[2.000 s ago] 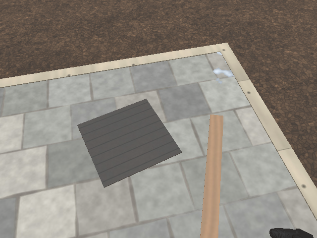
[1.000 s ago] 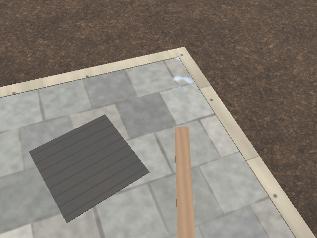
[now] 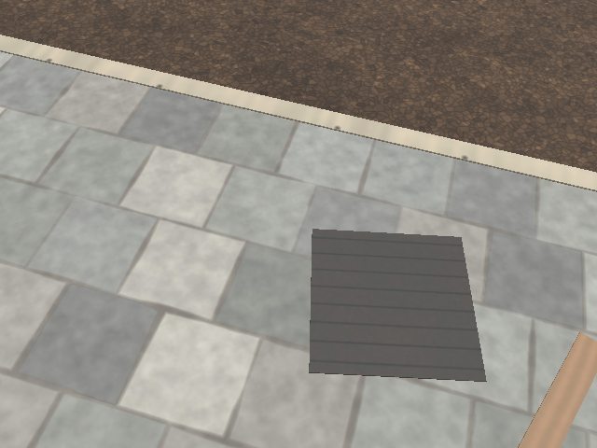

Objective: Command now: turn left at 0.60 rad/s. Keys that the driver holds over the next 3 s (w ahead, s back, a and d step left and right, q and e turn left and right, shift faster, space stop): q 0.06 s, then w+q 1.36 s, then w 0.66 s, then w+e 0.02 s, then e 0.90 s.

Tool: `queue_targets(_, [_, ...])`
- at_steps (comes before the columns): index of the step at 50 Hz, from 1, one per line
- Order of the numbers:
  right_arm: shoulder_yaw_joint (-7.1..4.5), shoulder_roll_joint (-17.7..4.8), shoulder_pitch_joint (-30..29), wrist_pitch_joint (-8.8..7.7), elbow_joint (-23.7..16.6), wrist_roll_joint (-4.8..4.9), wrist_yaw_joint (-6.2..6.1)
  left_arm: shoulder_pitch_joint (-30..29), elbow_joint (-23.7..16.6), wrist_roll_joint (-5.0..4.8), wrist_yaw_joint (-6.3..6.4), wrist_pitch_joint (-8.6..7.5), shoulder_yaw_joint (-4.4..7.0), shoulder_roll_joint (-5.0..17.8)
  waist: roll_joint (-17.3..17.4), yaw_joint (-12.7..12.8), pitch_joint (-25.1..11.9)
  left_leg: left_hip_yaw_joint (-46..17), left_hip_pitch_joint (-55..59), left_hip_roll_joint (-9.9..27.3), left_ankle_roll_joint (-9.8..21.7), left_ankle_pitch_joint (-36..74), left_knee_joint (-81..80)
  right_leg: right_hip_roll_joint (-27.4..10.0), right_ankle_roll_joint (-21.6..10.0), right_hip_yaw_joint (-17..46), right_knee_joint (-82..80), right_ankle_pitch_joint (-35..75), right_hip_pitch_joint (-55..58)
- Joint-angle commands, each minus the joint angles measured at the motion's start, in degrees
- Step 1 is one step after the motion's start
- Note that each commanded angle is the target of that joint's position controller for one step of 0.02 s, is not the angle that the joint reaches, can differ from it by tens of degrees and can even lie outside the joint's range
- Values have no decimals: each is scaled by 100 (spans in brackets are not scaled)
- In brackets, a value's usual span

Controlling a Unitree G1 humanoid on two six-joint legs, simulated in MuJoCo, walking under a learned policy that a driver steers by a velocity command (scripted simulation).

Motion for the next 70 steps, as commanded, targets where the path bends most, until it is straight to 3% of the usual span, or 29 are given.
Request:
queue_targets(1, [-312, -1189, 342, -317, -349, -70, -13, -437, -667, -69, 76, -86, 149, 651, 1025, -252, -848, -2346, 1540, 1773, 1424, 2848, -1469, 259, -98, 603, 1899, -203, -1806])
queue_targets(3, [-218, -958, -66, -284, -402, 67, -94, -227, -539, 20, 144, -53, 199, 708, 878, -42, -721, -1961, 1205, 1368, 1056, 2406, -1488, 207, -76, 655, 1620, 526, -1585])
queue_targets(5, [-173, -845, 125, -282, -401, 74, -160, -1, -522, -12, 55, -101, 197, 638, 984, -7, -965, -1991, 1212, 1134, 1058, 729, -1781, 304, -71, 590, 1410, 1121, -1404])
queue_targets(7, [-157, -816, 276, -330, -408, 68, -182, -181, -590, -60, -8, -173, 171, 577, 1054, -134, -755, -2309, 1255, 1096, 1093, -909, -2141, 354, -81, 597, 724, 1412, -1591])
queue_targets(16, [-211, -1041, 615, -408, -289, 118, -162, -633, -771, -126, -229, -616, 89, 440, 1045, -363, -375, -2783, 839, 968, 1144, -1074, -2019, 672, -134, 652, -1638, 1410, -702])
queue_targets(20, [-146, -871, 482, -371, -307, 136, -122, -166, -703, -182, -223, -764, 144, 483, 993, -25, -413, -2984, 292, 692, 934, -1236, -1620, 745, -313, 530, -2480, 1836, 591])
queue_targets(21, [-96, -700, 448, -369, -326, 130, -127, 146, -629, -162, -197, -786, 179, 520, 899, 154, -497, -2869, -64, 493, 769, -1268, -1296, 635, -390, 557, -2676, 1957, 1260])
queue_targets(22, [4, -368, 361, -394, -378, 106, -133, 791, -523, -109, -148, -801, 248, 710, 610, 438, -755, -2505, -783, 212, 491, -1524, -402, 21, -609, 1107, -2755, 1689, 2270])
queue_targets(23, [124, 50, 427, -428, -523, 119, -139, 1357, -456, 35, -102, -772, 306, 1106, -564, 479, -1039, -1402, -1898, -493, 99, -1847, 1405, -1102, -1127, 2763, -3347, 241, 3171])
queue_targets(24, [38, -377, 397, -504, -750, 230, -153, 1533, -339, 75, -168, -748, 374, 1314, -1226, 372, -700, -1122, -2932, -282, 0, -1875, 2435, -1869, -1700, 4399, -3818, -1100, 2935])
queue_targets(25, [-51, -709, 385, -508, -624, 223, -145, 1242, -429, -27, -156, -730, 273, 928, -852, 319, -243, -1110, -3228, 78, -67, -1427, 2952, -1763, -1688, 4060, -3863, -1365, 2652])
queue_targets(26, [-87, -766, 369, -492, -514, 169, -118, 1084, -485, -68, -121, -700, 191, 650, -692, 294, -27, -1003, -3280, 164, -123, -973, 3167, -1425, -1484, 3398, -3844, -900, 2506])
queue_targets(29, [-57, -507, 183, -510, -505, 143, -16, 867, -517, 22, -49, -666, 86, 447, -494, 205, 50, -847, -3030, 467, -207, 23, 3206, -973, -1232, 1934, -4039, 1028, 2005])
queue_targets(34, [67, -186, -187, -523, -615, 123, 51, 1001, -322, 41, -31, -676, 98, 571, -317, 265, -15, -507, -2849, 545, -427, 1028, 2410, -777, -1270, 575, -4122, 2991, 1904])
queue_targets(40, [160, -23, -1049, -588, -806, 166, 287, 1287, -71, -127, -28, -579, 150, 869, -255, 465, 232, 161, -1958, 412, -126, 1601, 488, -887, -1086, -278, -4089, 3780, 2117])
queue_targets(42, [63, -225, -943, -575, -827, 148, 323, 1287, -42, -160, -12, -518, 192, 1024, -386, 244, -7, 413, -1437, 107, 144, 1147, 241, -961, -975, -527, -3519, 5727, 2475])
queue_targets(44, [-171, -645, 74, -505, -609, 146, 298, 1283, -45, -188, 34, -416, 221, 1172, -483, -411, -719, 640, 26, -345, 498, 829, 23, -914, -845, -771, -1961, 7424, 2472])
queue_targets(45, [-350, -927, 1025, -446, -381, 175, 210, 1290, -104, -196, 57, -416, 167, 1060, -305, -929, -1178, 460, 1551, -423, 728, 1147, -265, -744, -673, -887, -649, 6997, 1671])
queue_targets(46, [-460, -1393, 1538, -380, -265, 201, 86, 1612, -323, 14, 34, -470, -24, 448, 829, -806, -1724, -1463, 3542, 749, 1202, 915, -232, -263, -433, -824, 1324, 2942, -323])
queue_targets(47, [-444, -1693, 1370, -480, -464, 185, 117, 1791, -631, 20, -36, -661, -207, 170, 1708, -419, -2837, -4880, 4570, 2045, 2284, -301, -1189, 760, -273, 290, 2989, -428, -1815])
queue_targets(48, [-303, -1135, 1416, -553, -448, 127, 155, 1013, -748, -171, -100, -798, -49, 791, 909, -839, -2571, -4524, 4350, 1857, 1915, -505, -1595, 453, -343, 973, 3141, 14, -2363])
queue_targets(49, [-238, -967, 1214, -608, -348, 111, 155, 679, -890, -276, -125, -871, -74, 772, 761, -703, -1676, -3701, 3517, 1668, 1707, -147, -1685, 266, -428, 848, 2798, 485, -2511])
queue_targets(50, [-203, -876, 827, -639, -364, 124, 146, 633, -863, -161, -82, -903, -103, 670, 186, -400, -1160, -3114, 2575, 1406, 1543, 450, -1714, 30, -419, 808, 2293, 859, -2266])
queue_targets(53, [-124, -677, 197, -667, -445, 8, 84, 886, -758, 16, -79, -745, -57, 695, 458, 99, -733, -2394, 1122, 1045, 1531, 1645, -2046, -197, -243, 782, 1578, 1264, -1472])
queue_targets(58, [-143, -787, 417, -668, -137, 76, -82, 132, -970, 106, -80, -629, -188, 333, 461, -72, -341, -1613, 228, 607, 1345, 1920, -2135, 8, 94, 539, -70, 2563, -1351])
queue_targets(63, [-180, -895, 928, -592, 127, 157, -131, -825, -1208, -39, -201, -735, -213, 311, 620, -479, -292, -1840, 277, 560, 1043, 1036, -1821, 476, 37, 568, -1754, 3593, -629])
queue_targets(68, [-141, -696, 911, -501, 190, 148, -143, -87, -1083, -76, -216, -807, 14, 643, 946, 2, -505, -2495, 906, 677, 725, 1170, -760, 533, -406, 614, -2351, 2599, 343])
queue_targets(69, [-43, -416, 936, -513, 148, 115, -118, 510, -1024, 1, -177, -837, 100, 821, 759, 294, -1014, -2229, 650, 364, 523, 1215, 196, 161, -665, 862, -2343, 2533, 1424])
queue_targets(70, [84, -23, 1322, -538, 78, -2, -101, 1267, -1010, 65, -139, -819, 183, 1167, -253, 387, -1904, -1637, -355, -168, 218, -317, 1943, -974, -1115, 2045, -2186, 2331, 3096])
